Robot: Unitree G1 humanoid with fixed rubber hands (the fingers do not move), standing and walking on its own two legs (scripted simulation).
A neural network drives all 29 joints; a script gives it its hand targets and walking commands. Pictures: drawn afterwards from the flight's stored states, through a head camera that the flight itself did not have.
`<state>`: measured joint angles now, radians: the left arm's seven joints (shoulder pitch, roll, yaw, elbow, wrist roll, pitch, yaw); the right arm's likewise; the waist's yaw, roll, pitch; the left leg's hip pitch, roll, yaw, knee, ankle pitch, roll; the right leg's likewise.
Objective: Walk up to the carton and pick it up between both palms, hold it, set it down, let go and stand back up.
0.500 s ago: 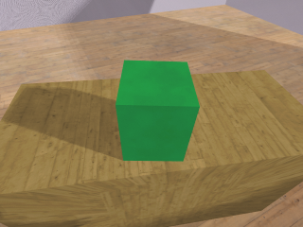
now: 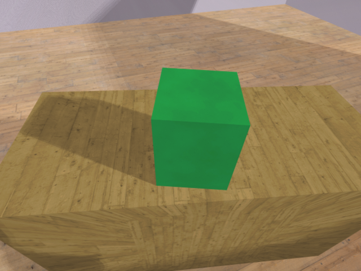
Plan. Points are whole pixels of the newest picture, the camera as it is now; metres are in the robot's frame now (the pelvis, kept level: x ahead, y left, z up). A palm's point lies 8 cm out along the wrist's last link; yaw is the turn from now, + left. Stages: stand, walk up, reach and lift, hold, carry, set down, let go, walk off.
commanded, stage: walk up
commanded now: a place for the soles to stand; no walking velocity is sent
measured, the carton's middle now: (195, 130) +0.49 -0.02 +0.06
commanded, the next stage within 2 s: stand in 0.30 s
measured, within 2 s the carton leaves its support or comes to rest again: neither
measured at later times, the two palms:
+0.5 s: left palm out of the picture -0.02 +0.26 -0.14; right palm out of the picture +0.02 -0.26 -0.13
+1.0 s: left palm out of the picture +0.17 +0.25 -0.11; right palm out of the picture +0.17 -0.26 -0.11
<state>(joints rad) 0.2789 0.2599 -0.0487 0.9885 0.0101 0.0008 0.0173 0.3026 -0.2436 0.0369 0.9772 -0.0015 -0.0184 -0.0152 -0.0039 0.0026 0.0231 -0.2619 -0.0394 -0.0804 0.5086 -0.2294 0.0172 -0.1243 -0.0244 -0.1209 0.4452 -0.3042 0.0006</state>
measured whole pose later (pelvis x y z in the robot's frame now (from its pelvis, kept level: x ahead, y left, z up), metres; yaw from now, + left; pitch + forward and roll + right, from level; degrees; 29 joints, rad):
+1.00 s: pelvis -0.03 -0.02 -0.03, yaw +0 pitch +0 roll +0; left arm -0.04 0.32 0.06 0.48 0.03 0.61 0.01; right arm -0.14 -0.24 -0.01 0.91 0.03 0.07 0.08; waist -0.01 -0.04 0.11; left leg -0.43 0.04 0.02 0.74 -0.28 -0.02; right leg -0.32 -0.02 -0.11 0.75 -0.39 -0.03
